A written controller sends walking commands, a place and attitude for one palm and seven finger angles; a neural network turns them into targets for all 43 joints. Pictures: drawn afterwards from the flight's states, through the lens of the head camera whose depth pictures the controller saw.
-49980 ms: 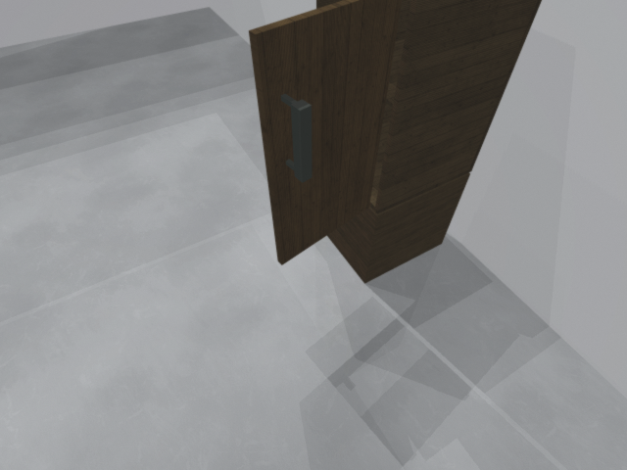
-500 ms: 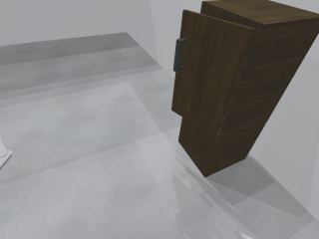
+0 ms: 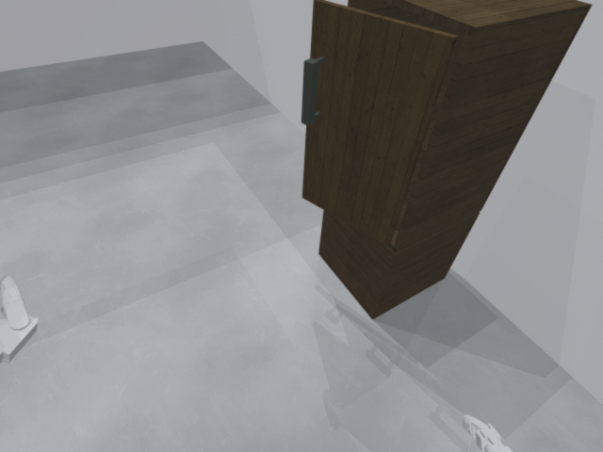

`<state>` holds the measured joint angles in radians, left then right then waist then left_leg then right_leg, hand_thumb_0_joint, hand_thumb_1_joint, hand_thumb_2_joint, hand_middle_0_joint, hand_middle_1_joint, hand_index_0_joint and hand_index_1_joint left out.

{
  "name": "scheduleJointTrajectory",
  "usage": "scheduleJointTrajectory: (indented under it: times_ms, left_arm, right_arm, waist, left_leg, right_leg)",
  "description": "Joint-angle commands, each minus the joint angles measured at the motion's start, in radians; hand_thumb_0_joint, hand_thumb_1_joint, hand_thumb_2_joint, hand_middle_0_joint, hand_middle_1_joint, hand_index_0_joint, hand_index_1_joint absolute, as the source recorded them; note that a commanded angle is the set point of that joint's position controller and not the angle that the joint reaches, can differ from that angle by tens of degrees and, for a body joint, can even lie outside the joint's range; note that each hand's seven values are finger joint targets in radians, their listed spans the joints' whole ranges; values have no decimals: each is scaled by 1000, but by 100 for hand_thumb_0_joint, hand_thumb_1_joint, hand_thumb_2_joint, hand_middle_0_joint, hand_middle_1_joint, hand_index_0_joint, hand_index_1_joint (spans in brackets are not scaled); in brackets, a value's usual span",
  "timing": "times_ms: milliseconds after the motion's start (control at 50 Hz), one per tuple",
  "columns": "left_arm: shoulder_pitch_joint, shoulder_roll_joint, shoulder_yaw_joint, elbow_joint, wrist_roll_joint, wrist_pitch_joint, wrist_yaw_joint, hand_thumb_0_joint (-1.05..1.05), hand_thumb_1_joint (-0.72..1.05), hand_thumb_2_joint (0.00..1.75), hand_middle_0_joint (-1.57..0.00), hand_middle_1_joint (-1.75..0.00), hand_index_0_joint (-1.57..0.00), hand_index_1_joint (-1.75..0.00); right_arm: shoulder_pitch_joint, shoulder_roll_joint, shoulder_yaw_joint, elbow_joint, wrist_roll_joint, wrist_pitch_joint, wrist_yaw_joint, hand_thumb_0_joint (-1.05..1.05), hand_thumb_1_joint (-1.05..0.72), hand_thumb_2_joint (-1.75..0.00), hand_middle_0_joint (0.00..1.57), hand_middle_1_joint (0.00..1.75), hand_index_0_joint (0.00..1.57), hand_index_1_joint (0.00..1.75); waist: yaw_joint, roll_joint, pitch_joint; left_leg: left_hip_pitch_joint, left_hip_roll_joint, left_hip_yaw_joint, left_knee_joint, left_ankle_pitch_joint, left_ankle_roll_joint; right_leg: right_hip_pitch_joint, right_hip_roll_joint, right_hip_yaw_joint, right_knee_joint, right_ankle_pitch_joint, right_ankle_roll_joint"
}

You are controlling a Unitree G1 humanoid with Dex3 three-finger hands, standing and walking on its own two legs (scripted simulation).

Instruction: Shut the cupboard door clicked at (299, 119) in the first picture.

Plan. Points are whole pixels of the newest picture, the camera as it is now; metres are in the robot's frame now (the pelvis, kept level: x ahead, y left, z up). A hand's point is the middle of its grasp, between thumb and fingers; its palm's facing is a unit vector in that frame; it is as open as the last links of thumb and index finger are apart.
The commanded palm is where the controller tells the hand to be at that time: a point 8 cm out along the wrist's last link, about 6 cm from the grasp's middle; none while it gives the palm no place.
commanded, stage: stop stepping back and stand still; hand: left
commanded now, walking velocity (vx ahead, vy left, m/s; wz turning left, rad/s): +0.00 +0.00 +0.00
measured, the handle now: (314, 91) +0.93 +0.01 +0.06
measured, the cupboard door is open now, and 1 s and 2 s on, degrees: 20 20 20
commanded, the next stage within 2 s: let the arm hang, fingers relaxed in 0.14 s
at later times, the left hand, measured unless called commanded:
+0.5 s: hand out of the picture +0.07 +0.20 -0.14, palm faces -0.05 -0.97 -0.24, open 7.4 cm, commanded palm none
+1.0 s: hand out of the picture -0.06 +0.23 -0.16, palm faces +0.01 -0.96 -0.27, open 7.4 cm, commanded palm none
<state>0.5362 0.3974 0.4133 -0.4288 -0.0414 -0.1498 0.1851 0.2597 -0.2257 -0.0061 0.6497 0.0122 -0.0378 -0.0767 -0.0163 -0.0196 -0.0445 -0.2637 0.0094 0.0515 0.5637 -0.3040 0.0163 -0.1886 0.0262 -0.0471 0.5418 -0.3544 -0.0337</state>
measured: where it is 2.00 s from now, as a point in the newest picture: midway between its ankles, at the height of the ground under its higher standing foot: outside the picture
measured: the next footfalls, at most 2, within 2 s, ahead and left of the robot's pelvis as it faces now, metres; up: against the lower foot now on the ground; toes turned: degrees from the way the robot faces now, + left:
none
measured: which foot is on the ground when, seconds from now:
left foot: down 0.00-1.00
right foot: down 0.00-1.00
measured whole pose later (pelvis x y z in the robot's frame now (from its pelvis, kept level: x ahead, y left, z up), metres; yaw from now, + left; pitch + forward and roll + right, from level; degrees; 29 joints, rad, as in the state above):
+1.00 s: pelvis -0.04 +0.02 +0.01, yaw +0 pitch -3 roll +0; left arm 0.28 0.24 0.01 1.16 0.01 0.01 0.02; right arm 0.27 -0.22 -0.01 1.13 -0.01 0.01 -0.02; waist -0.01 0.02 0.03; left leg -0.20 -0.02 0.06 0.38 -0.15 0.05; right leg -0.13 0.00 -0.04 0.38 -0.21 -0.01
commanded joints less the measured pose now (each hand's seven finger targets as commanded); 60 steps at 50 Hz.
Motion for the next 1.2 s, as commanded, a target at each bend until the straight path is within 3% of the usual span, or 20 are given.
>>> scheduleJointTrajectory:
  times_ms: [0,100,120,200,220,240,260,300,320,360,400,460,560,580,620,760,800,900,980,1180]
  left_arm:
    - [-71,239,136,-305,13,-98,9,0,90,90,-20,-30,-20,-30]
    - [71,237,184,-271,-9,-101,12,0,90,90,-20,-30,-20,-30]
    - [84,214,166,-256,-13,-100,9,0,90,90,-20,-30,-20,-30]
    - [73,217,171,-209,-17,-92,7,0,90,90,-20,-30,-20,-30]
    - [-66,28,-326,451,53,59,-146,0,90,90,-20,-30,-20,-30]
    - [-86,7,-303,501,56,137,-169,0,90,90,-20,-30,-20,-30]
    - [-118,-19,-321,541,59,150,-177,0,90,90,-20,-30,-20,-30]
    - [-197,11,-329,652,65,146,-187,0,90,90,-20,-30,-20,-30]
    - [-223,22,-336,711,63,142,-188,0,90,90,-20,-30,-20,-30]
    - [-279,39,-345,846,65,138,-186,0,90,90,-20,-30,-20,-30]
    - [-308,31,-364,980,63,145,-178,0,90,90,-20,-30,-20,-30]
    - [-299,-10,-384,1151,57,155,-172,0,90,90,-20,-30,-20,-30]
    - [-244,-41,-371,1359,54,142,-168,0,90,90,-20,-30,-20,-30]
    - [-238,-37,-373,1387,53,139,-168,0,90,90,-20,-30,-20,-30]
    - [-243,-34,-377,1435,51,135,-168,0,90,90,-20,-30,-20,-30]
    - [-231,-38,-382,1530,52,139,-167,0,90,90,-20,-30,-20,-30]
    - [-226,-30,-380,1537,53,138,-166,0,90,90,-20,-30,-20,-30]
    - [-232,-23,-377,1543,55,137,-164,0,90,90,-20,-30,-20,-30]
    - [-255,-17,-376,1543,58,141,-164,0,90,90,-20,-30,-20,-30]
    - [-323,28,-367,1520,59,130,-168,0,90,90,-20,-30,-20,-30]
  right_arm:
    - [-125,-100,-27,-178,-1,-74,-10,0,-90,-90,20,30,20,30]
    - [-103,-91,-28,-186,3,-62,-2,0,-90,-90,20,30,20,30]
    - [-105,-84,-25,-186,5,-58,-2,0,-90,-90,20,30,20,30]
    - [-104,-90,-22,-183,5,-52,-8,0,-90,-90,20,30,20,30]
    - [-217,-267,-52,-58,22,-119,83,0,-90,-90,20,30,20,30]
    - [-132,-247,-72,-18,-2,-82,85,0,-90,-90,20,30,20,30]
    - [-100,-228,-61,-2,-12,-61,80,0,-90,-90,20,30,20,30]
    - [-105,-228,-42,5,-19,-28,78,0,-90,-90,20,30,20,30]
    - [-116,-233,-35,11,-20,-17,77,0,-90,-90,20,30,20,30]
    - [-116,-234,-31,45,-30,3,77,0,-90,-90,20,30,20,30]
    - [-98,-205,-17,94,-37,23,79,0,-90,-90,20,30,20,30]
    - [-101,-160,1,172,-41,39,76,0,-90,-90,20,30,20,30]
    - [-60,-126,-2,290,-36,32,57,0,-90,-90,20,30,20,30]
    - [-50,-122,-3,310,-33,31,55,0,-90,-90,20,30,20,30]
    - [-28,-129,-9,342,-27,31,50,0,-90,-90,20,30,20,30]
    - [20,-142,-22,413,-26,38,43,0,-90,-90,20,30,20,30]
    - [30,-150,-26,418,-24,37,43,0,-90,-90,20,30,20,30]
    - [24,-157,-29,428,-24,32,44,0,-90,-90,20,30,20,30]
    - [6,-164,-32,433,-28,31,46,0,-90,-90,20,30,20,30]
    - [-56,-202,-35,423,-27,17,51,0,-90,-90,20,30,20,30]
  waist:
    - [5,139,-85]
    - [1,124,-146]
    - [-2,111,-134]
    - [-1,96,-95]
    - [-16,97,32]
    - [-8,87,-33]
    - [0,57,-45]
    - [14,-93,-19]
    - [14,-149,-20]
    - [1,-199,2]
    - [-7,-139,14]
    - [3,42,48]
    - [17,178,13]
    - [17,180,11]
    - [11,122,41]
    - [8,37,131]
    - [9,14,115]
    - [11,15,115]
    - [12,18,148]
    - [13,39,97]
  left_leg:
    - [28,145,-139,-113,491,15]
    - [-21,104,-87,-81,394,-7]
    - [-23,105,-89,-86,385,-8]
    - [-37,114,-99,-122,331,-3]
    - [-43,109,-71,20,482,-2]
    - [13,115,-72,-7,444,-8]
    - [-2,125,-92,-23,372,9]
    - [-45,130,-137,-57,322,35]
    - [-36,118,-141,-56,287,36]
    - [10,85,-140,-51,231,30]
    - [46,73,-134,-83,234,22]
    - [31,78,-145,-182,138,19]
    - [45,82,-133,-224,127,19]
    - [47,84,-132,-228,127,19]
    - [61,89,-132,-226,137,17]
    - [48,98,-142,-278,13,27]
    - [57,98,-144,-277,12,30]
    - [65,104,-142,-288,31,32]
    - [35,112,-169,-331,-41,32]
    - [78,110,-156,-322,95,24]
  right_leg:
    - [60,-73,63,-55,399,20]
    - [134,-118,110,-69,485,-2]
    - [122,-117,113,-68,480,-2]
    - [84,-99,104,-87,413,10]
    - [-70,-163,35,12,553,3]
    - [-94,-148,95,-17,448,-10]
    - [-104,-131,79,-18,325,-8]
    - [-82,-113,76,-28,244,-8]
    - [-80,-128,95,-53,232,-15]
    - [-118,-158,145,-103,185,-41]
    - [-121,-157,151,-122,150,-41]
    - [-80,-126,146,-162,55,-17]
    - [30,-126,134,-210,141,-26]
    - [43,-128,133,-219,149,-29]
    - [30,-134,132,-247,143,-31]
    - [-21,-126,123,-282,35,-30]
    - [-19,-123,124,-279,27,-31]
    - [-23,-125,119,-267,55,-28]
    - [-30,-118,116,-254,42,-21]
    - [14,-132,116,-260,133,-16]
